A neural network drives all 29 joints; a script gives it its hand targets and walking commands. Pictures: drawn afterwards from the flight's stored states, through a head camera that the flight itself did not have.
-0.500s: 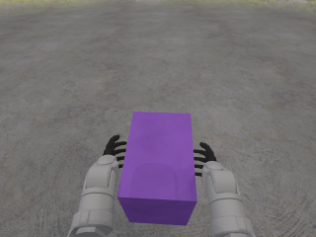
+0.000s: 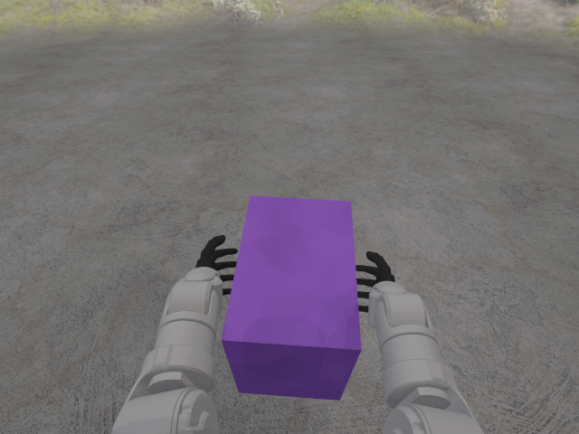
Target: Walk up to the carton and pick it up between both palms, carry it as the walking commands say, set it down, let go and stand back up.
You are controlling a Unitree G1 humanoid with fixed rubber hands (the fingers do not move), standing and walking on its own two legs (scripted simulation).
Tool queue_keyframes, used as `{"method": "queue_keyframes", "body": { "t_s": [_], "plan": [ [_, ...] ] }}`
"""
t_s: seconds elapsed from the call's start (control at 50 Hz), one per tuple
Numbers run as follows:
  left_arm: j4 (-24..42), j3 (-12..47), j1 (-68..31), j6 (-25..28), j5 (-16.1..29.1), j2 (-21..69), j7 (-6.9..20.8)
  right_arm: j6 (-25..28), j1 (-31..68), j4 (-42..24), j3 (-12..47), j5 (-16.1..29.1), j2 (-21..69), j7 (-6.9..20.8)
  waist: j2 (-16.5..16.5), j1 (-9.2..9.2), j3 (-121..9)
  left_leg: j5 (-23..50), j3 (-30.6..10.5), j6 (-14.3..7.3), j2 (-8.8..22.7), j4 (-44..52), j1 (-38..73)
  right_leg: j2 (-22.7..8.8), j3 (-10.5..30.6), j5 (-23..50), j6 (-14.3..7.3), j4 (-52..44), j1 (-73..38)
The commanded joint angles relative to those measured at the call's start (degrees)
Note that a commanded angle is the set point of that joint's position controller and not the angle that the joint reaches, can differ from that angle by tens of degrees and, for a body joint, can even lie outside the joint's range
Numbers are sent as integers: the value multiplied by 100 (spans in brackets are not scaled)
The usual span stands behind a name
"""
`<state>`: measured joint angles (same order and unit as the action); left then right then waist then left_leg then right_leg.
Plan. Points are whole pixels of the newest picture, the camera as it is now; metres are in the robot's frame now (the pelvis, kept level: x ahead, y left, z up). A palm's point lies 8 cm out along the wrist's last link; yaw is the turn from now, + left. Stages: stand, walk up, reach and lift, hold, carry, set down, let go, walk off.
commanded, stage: set down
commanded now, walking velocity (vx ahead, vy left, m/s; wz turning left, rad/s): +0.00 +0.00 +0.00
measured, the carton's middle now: (294, 297) +0.37 -0.01 -0.02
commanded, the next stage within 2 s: none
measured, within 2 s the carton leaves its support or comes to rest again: neither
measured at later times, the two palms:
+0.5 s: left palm (224, 307) +0.36 +0.12 -0.03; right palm (375, 315) +0.35 -0.15 -0.04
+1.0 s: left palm (228, 324) +0.39 +0.12 -0.12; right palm (360, 332) +0.37 -0.14 -0.13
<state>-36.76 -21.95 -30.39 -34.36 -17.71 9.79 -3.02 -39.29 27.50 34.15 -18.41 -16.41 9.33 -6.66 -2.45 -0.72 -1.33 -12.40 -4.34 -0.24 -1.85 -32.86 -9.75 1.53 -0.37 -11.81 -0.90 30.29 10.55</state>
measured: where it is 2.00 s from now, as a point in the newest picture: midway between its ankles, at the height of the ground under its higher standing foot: outside the picture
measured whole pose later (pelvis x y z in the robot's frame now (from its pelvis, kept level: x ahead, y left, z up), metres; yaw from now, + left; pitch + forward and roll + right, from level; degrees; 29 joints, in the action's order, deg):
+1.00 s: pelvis +0.00 +0.00 -0.06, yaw +1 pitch +23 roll +0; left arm -39.2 -23.5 -37.2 -10.2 -19.6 10.2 -6.4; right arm -12.3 32.7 34.2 -20.3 -15.2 9.3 -9.6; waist -1.8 -0.7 -2.0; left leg -19.1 -4.3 -0.4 -4.5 -56.2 -60.1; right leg 1.3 0.8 -16.2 -0.3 54.2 61.2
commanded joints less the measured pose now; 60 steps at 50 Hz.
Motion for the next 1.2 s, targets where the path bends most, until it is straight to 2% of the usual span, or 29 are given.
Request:
{"method": "queue_keyframes", "body": {
  "t_s": [0.0, 0.02, 0.06, 0.08, 0.14, 0.18, 0.2, 0.22, 0.28, 0.38, 0.42, 0.44, 0.48, 0.54, 0.56, 0.58, 0.6, 0.7, 0.72, 0.74, 0.8, 0.84, 0.88, 0.92, 0.94, 1.02, 1.06, 1.14, 1.18],
  "plan": [
    [-2067, 814, -3917, 163, 447, 5039, 1706, 606, 5768, -52, 1323, 803, 5210, 1524, 674, -174, -519, -2419, -178, -433, -118, 669, -610, 84, 736, -3044, 116, -721, -439],
    [-2208, 704, -3264, 103, 264, 5097, 1680, 530, 5215, 161, 1363, 719, 5420, 1519, 485, 35, -282, -2031, -114, -421, -180, 749, -568, 66, 664, -2456, 92, -742, -529],
    [-1370, 1100, -3056, 235, 365, 5046, 1556, 584, 4502, 372, 1408, 798, 5424, 1510, 520, 75, -332, -758, -123, -377, -164, 763, -434, 132, 461, -890, 122, -561, -301],
    [-1481, 1200, -2994, 231, 264, 5241, 1548, 677, 4604, 313, 1245, 737, 5268, 1490, 187, -107, -332, -784, -190, -340, -145, 737, -658, 140, 404, -572, 56, -367, -101],
    [-1574, 1013, -3175, 420, 111, 5037, 1549, 959, 4712, 241, 1269, 708, 5237, 1462, -45, -9, -814, -1478, -127, -359, -214, 560, -848, 98, 653, -1422, 16, -385, -302],
    [-1217, 1351, -2923, 568, 120, 5449, 1452, 1064, 4227, 325, 1430, 737, 5306, 1523, -236, 27, -820, -1164, -282, -327, -116, 780, -1130, 175, 503, -662, -42, -183, -513],
    [-1364, 1465, -2651, 560, 91, 5647, 1438, 1146, 4097, 137, 1367, 712, 5126, 1507, -420, -133, -854, -1101, -291, -301, -73, 819, -1302, 143, 513, -314, -105, -105, -483],
    [-1183, 1603, -2489, 645, 137, 5709, 1437, 1175, 3727, 333, 1424, 650, 5362, 1495, -112, -181, -1081, -654, -283, -270, -147, 745, -1148, 209, 483, -26, -91, -152, -432],
    [-638, 2031, -2337, 974, 265, 5660, 1402, 1461, 3110, 215, 1733, 736, 5474, 1543, -229, -129, -1874, 639, -313, -164, -191, 396, -924, 260, 579, 1129, -128, 36, -268],
    [-267, 2446, -1701, 1482, 469, 5392, 1417, 1963, 2894, -624, 2639, 1091, 5457, 1537, 510, 94, -2772, 1639, -314, -213, -265, 47, -1120, 237, 739, 2378, 23, 290, -444],
    [109, 2822, -1991, 1781, 733, 5346, 1396, 2178, 2860, -764, 2938, 1238, 5576, 1508, 746, -63, -2999, 1865, -389, -236, -297, -50, -1511, 258, 788, 2930, 74, 458, -462],
    [74, 2867, -2116, 1853, 749, 5291, 1373, 2303, 3087, -825, 3022, 1327, 5485, 1515, 536, 37, -3120, 1769, -310, -219, -354, -164, -1499, 244, 798, 2747, 41, 469, -260],
    [174, 3143, -2096, 2110, 907, 5433, 1361, 2556, 3008, -941, 3258, 1395, 5620, 1433, 873, -49, -3597, 1922, -316, -196, -431, -376, -1771, 309, 805, 3057, 124, 699, -257],
    [-105, 3072, -2239, 2311, 772, 5135, 1347, 2810, 3068, -811, 3258, 1344, 5726, 1307, 562, 117, -3795, 1522, -220, -216, -523, -636, -2382, 302, 867, 2904, 155, 869, -65],
    [-156, 2921, -2264, 2442, 706, 5076, 1361, 2930, 3258, -922, 3359, 1353, 5706, 1280, 520, 369, -4029, 1362, -162, -211, -537, -738, -2737, 263, 965, 2857, 142, 957, -213],
    [-457, 2733, -2205, 2401, 587, 5038, 1391, 2915, 3341, -714, 3146, 1205, 5606, 1246, 620, 211, -3750, 1116, -222, -253, -535, -815, -2794, 279, 863, 2486, 204, 1049, 215],
    [-397, 2763, -2121, 2446, 489, 4950, 1344, 2945, 3152, -548, 3181, 1188, 5713, 1274, 322, 342, -3882, 1292, -182, -232, -543, -822, -2808, 330, 840, 2484, 187, 1111, 240],
    [-457, 2791, -2751, 2704, 535, 4999, 1311, 3202, 3852, -622, 3300, 1330, 5718, 1266, 245, 423, -4214, 773, -172, -305, -576, -1222, -3207, 421, 783, 1652, 172, 1463, 986],
    [-424, 2856, -2831, 2746, 501, 4998, 1258, 3294, 4012, -627, 3308, 1327, 5565, 1279, -90, 487, -4313, 893, -140, -267, -621, -1283, -3269, 434, 739, 1639, 123, 1622, 1241],
    [-333, 2948, -3227, 2779, 629, 4979, 1260, 3288, 4163, -578, 3277, 1314, 5592, 1226, 130, 286, -4460, 437, -124, -288, -609, -1411, -3338, 476, 681, 1096, 143, 1662, 1346],
    [-446, 3050, -3440, 2749, 619, 5180, 1183, 3329, 4403, -615, 3196, 1257, 5534, 1249, -188, 287, -4502, 283, -73, -248, -682, -1610, -3440, 521, 599, 782, 60, 1960, 1999],
    [-351, 3067, -3576, 2758, 662, 5129, 1139, 3304, 4765, -795, 3245, 1195, 5475, 1201, -38, 270, -4933, 147, -95, -239, -682, -1817, -3509, 584, 475, 571, 73, 2259, 2073],
    [-277, 3065, -4044, 2719, 816, 5139, 1174, 3213, 4924, -685, 3067, 1055, 5414, 1216, 170, 40, -4875, -130, -105, -240, -678, -1911, -3736, 605, 449, 320, 48, 2300, 2187],
    [-397, 3205, -4268, 2588, 850, 5542, 1190, 3080, 4882, -408, 2729, 931, 5434, 1301, -137, -204, -4850, -385, -109, -145, -696, -1964, -3789, 675, 328, 105, -10, 2530, 2610],
    [-618, 2925, -3837, 2538, 668, 5503, 1173, 3049, 4786, -411, 2883, 901, 5599, 1340, -52, 41, -4799, -111, -61, -171, -745, -2035, -3794, 624, 391, 274, 8, 2480, 2635],
    [-598, 2852, -4191, 2461, 688, 5541, 1246, 2922, 5140, -453, 2719, 793, 5544, 1409, 306, -132, -4836, -334, -88, -186, -692, -2256, -4158, 710, 253, 41, 58, 2727, 2996],
    [-1033, 2480, -4036, 2346, 488, 5470, 1263, 2894, 5541, -491, 2731, 845, 5521, 1415, 157, 116, -4614, -632, 29, -191, -718, -2369, -4468, 648, 337, -296, 67, 2770, 3230],
    [-1195, 2468, -3921, 2357, 503, 5616, 1255, 2954, 5787, -674, 2741, 864, 5404, 1452, 116, 137, -5045, -271, 33, -188, -787, -2677, -4755, 661, 316, 94, 81, 3107, 3460],
    [-831, 2621, -4235, 2392, 655, 5504, 1303, 2916, 5556, -530, 2752, 867, 5488, 1444, 207, -47, -5343, -71, 20, -183, -780, -2839, -4932, 663, 339, 513, 96, 3230, 3345]
  ]
}}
